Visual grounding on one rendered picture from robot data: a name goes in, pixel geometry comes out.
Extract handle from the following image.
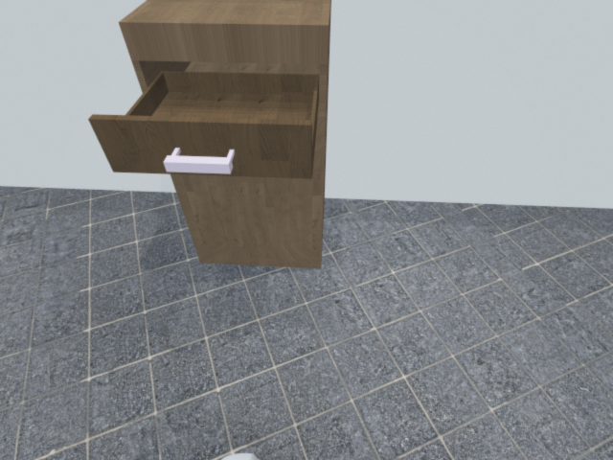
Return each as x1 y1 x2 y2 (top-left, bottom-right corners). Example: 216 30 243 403
163 148 235 174

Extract drawer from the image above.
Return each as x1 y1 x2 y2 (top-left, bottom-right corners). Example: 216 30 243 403
88 71 319 179

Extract cabinet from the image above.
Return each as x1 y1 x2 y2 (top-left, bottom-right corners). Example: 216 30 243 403
119 0 331 268

